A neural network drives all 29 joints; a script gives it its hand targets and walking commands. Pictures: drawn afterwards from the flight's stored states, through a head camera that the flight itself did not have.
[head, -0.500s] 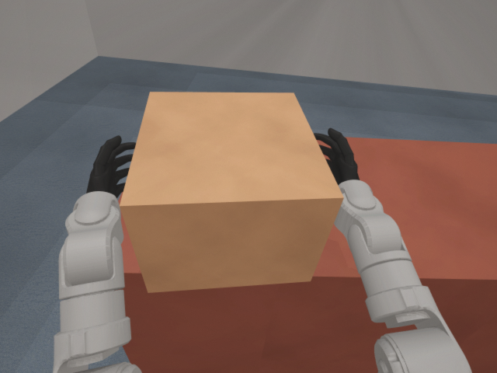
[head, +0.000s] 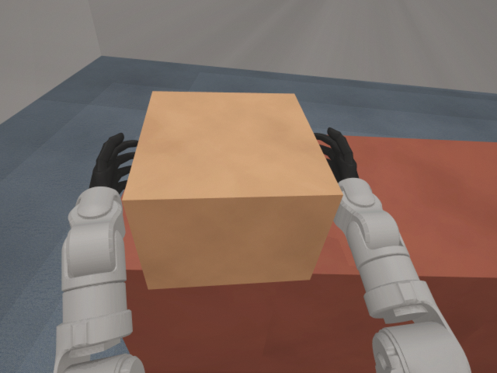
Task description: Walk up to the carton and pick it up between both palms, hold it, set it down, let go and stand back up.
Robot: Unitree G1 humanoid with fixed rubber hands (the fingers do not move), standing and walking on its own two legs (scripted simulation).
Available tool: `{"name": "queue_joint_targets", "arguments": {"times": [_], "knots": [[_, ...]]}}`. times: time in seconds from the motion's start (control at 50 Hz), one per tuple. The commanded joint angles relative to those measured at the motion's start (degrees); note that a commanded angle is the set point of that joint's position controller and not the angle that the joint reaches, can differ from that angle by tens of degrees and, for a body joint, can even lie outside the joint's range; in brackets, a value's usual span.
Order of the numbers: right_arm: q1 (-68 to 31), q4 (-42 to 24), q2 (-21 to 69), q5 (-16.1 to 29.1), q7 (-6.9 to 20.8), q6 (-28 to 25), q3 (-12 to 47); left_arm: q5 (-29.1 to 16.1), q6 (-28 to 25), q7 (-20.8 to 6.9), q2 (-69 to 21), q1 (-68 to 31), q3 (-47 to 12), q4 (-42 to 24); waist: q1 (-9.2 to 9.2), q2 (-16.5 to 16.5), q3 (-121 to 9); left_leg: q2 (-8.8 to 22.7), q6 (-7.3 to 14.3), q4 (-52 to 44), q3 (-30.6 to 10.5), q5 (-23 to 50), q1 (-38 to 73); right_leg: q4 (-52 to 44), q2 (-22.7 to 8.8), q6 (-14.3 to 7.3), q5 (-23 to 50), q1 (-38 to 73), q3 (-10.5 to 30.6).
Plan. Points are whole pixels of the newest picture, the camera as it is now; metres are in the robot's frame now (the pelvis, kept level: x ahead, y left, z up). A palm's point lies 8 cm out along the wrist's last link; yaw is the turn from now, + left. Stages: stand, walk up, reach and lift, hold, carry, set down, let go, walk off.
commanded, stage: hold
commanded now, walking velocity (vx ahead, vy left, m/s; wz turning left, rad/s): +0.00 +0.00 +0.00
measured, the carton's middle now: (228, 182) +0.41 +0.01 +0.13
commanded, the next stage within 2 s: none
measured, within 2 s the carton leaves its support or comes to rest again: neither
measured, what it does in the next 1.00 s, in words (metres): stands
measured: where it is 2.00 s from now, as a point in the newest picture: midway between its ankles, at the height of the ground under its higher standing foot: outside the picture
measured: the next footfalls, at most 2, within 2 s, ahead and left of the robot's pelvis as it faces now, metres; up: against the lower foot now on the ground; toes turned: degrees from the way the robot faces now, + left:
none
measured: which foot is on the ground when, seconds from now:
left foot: down 0.00-1.00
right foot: down 0.00-1.00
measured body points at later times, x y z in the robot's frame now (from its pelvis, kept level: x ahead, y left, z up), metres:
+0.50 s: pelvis +0.01 +0.00 +0.00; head -0.03 +0.03 +0.45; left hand +0.36 +0.19 +0.17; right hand +0.38 -0.17 +0.18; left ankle +0.02 +0.13 -0.75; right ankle +0.02 -0.12 -0.75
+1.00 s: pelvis +0.00 +0.00 +0.00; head -0.04 +0.02 +0.45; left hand +0.36 +0.19 +0.18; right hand +0.37 -0.17 +0.18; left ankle +0.02 +0.13 -0.75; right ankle +0.02 -0.12 -0.75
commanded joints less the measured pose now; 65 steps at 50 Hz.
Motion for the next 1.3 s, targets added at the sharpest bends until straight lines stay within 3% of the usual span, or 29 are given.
{"name": "queue_joint_targets", "arguments": {"times": [0.0,0.04,0.08,0.12,0.16,0.24,0.26,0.36,0.46,0.48,0.54,0.58,0.66,0.8,0.84,0.92,1.02,1.06,1.08,1.1,1.18,1.28], "knots": [[-39.33,-18.16,32.21,5.04,7.58,-4.06,20.37,-8.92,-3.84,-7.47,-25.01,-35.35,-27.1,-7.07,0.31,2.42,-21.69,-4.08,-0.41,-0.86,2.46,9.93,4.14,-0.87,2.42,1.71,7.19,4.49,-0.71],[-40.55,-16.37,31.75,3.98,7.47,-4.05,19.26,-8.81,-3.91,-7.68,-24.81,-36.37,-26.17,-4.87,-0.2,2.25,-19.71,-4.19,0.03,-1.81,2.78,5.85,2.6,-1.33,2.03,1.84,3.75,4.17,-0.47],[-39.19,-18.15,33.02,4.32,7.78,-4.55,20.25,-9.24,-4.49,-7.31,-25.61,-36.23,-27.39,-8.09,-0.05,2.31,-22.9,-3.82,0.34,-1.49,2.53,9.11,2.47,-0.77,2.42,1.66,6.72,6.05,-0.67],[-39.82,-19.75,32.48,4.43,7.58,-4.63,20.19,-9.56,-4.62,-7.11,-25.56,-36.17,-27.57,-7.03,-0.14,1.81,-23.54,-3.94,-0.27,-0.85,2.2,11.3,3.78,-0.51,2.57,1.98,9.19,5.37,-0.55],[-38.44,-20.28,31.91,4.97,7.32,-4.59,20.94,-9.73,-4.5,-7.03,-26.14,-34.85,-29.12,-8.44,-1.01,3.3,-24.54,-3.78,-1.31,0.53,2.0,14.67,6.56,-0.17,3.02,1.49,11.05,5.38,-1.22],[-36.87,-19.43,30.98,4.89,7.27,-4.26,21.08,-8.35,-3.48,-7.4,-25.25,-31.35,-27.33,-7.62,-0.11,2.02,-21.54,-4.0,-1.11,0.17,2.21,15.0,6.29,-0.74,3.16,1.89,10.89,5.05,-1.35],[-36.28,-20.74,31.18,5.84,7.14,-4.46,21.52,-8.82,-3.51,-7.47,-25.44,-31.33,-28.28,-10.37,-0.43,2.54,-22.99,-3.88,-1.33,0.69,1.99,16.19,7.09,-0.38,3.16,1.71,12.07,5.72,-1.13],[-34.16,-17.54,29.97,5.55,6.86,-2.91,20.34,-8.01,-2.89,-7.52,-24.07,-32.49,-27.48,-9.99,-1.07,4.18,-17.44,-3.71,-1.77,-0.19,1.79,14.26,5.88,-1.25,2.91,1.53,9.32,3.64,-1.18],[-36.66,-22.76,30.1,7.06,7.07,-3.85,21.94,-9.4,-3.09,-7.18,-25.32,-32.14,-29.73,-12.65,-1.09,5.01,-21.92,-3.7,-2.43,1.45,1.82,19.04,7.7,-0.24,3.45,0.99,12.5,4.91,-1.42],[-36.26,-25.09,31.12,7.65,6.94,-4.11,23.36,-10.32,-3.55,-6.83,-25.9,-32.18,-31.22,-15.26,-1.01,4.13,-25.74,-3.89,-2.45,2.43,1.57,22.46,8.95,0.26,3.72,1.33,16.51,6.15,-1.54],[-38.46,-24.14,30.42,6.38,6.66,-3.74,22.0,-9.92,-3.94,-6.81,-24.97,-33.23,-29.26,-10.46,-0.16,2.77,-22.68,-3.92,-1.66,1.39,1.73,17.75,7.32,-0.46,3.38,1.7,12.41,3.97,-1.49],[-36.23,-23.14,30.93,6.46,6.81,-3.5,22.48,-9.71,-3.72,-6.97,-24.93,-31.32,-28.78,-11.36,-0.06,1.95,-22.67,-3.84,-1.18,0.78,1.88,16.34,6.89,-0.29,3.12,1.71,13.08,5.47,-1.11],[-35.98,-18.31,29.81,4.9,7.49,-2.7,20.12,-8.71,-2.99,-7.25,-24.5,-33.73,-27.89,-10.17,-0.37,3.94,-19.83,-3.25,-1.08,-1.45,1.96,9.62,4.81,-1.35,2.83,1.1,4.1,3.08,-1.36],[-37.45,-21.94,31.14,5.88,7.3,-3.85,21.56,-9.93,-3.47,-6.89,-25.57,-32.98,-29.46,-11.11,-0.46,3.34,-23.94,-3.59,-1.51,0.65,1.78,15.39,6.85,-0.31,3.18,1.41,10.1,5.05,-1.17],[-38.26,-19.2,30.85,4.88,7.48,-3.39,20.04,-9.02,-3.4,-7.23,-24.7,-33.47,-27.17,-6.85,-0.11,2.09,-20.48,-3.79,-0.72,-0.99,2.34,8.89,4.46,-1.11,2.72,1.53,5.41,3.41,-1.18],[-39.71,-17.94,31.48,3.74,7.66,-3.98,19.75,-8.47,-3.43,-7.7,-24.65,-33.99,-25.55,-5.11,0.71,0.7,-19.61,-3.89,0.06,-1.67,2.63,7.9,2.75,-1.03,2.39,1.75,5.05,4.69,-0.77],[-39.57,-19.94,33.6,5.71,7.19,-4.48,21.42,-10.28,-5.11,-7.33,-25.72,-37.36,-29.11,-8.89,-0.62,3.05,-24.56,-4.14,-0.62,-0.09,1.95,12.42,4.22,0.07,2.31,1.98,10.91,5.42,-0.26],[-39.21,-19.03,32.52,4.98,7.3,-4.26,20.62,-10.08,-5.28,-7.02,-26.19,-37.43,-28.8,-8.29,-0.9,3.85,-23.01,-4.06,-0.9,-0.48,1.97,10.31,4.34,-0.51,2.35,1.57,7.57,4.31,-0.68],[-38.82,-18.84,32.78,4.96,7.36,-4.41,21.29,-9.61,-5.1,-7.16,-26.01,-35.43,-28.42,-7.15,0.08,3.14,-23.14,-4.12,-0.42,-0.44,2.1,10.97,4.69,-0.52,2.28,1.97,8.6,4.28,-0.61],[-37.74,-20.21,33.12,5.54,7.13,-4.42,21.78,-9.89,-4.97,-7.13,-26.06,-34.26,-29.19,-8.91,-0.46,2.46,-24.78,-4.04,-0.84,0.07,1.87,13.57,5.61,-0.1,2.68,1.96,11.42,5.55,-0.79],[-37.66,-19.76,32.4,5.16,7.01,-4.06,21.4,-8.99,-4.2,-7.36,-25.3,-33.45,-28.06,-8.23,0.15,2.51,-21.79,-4.12,-0.41,-0.8,2.14,11.05,4.31,-0.63,2.67,2.04,8.53,5.42,-0.76],[-37.53,-17.31,31.35,3.5,7.62,-3.79,19.36,-8.46,-3.61,-7.3,-25.14,-34.76,-27.17,-7.49,-0.37,3.1,-18.85,-3.68,-0.74,-1.41,2.1,9.51,4.43,-1.37,2.61,1.42,4.67,2.74,-0.96]]}}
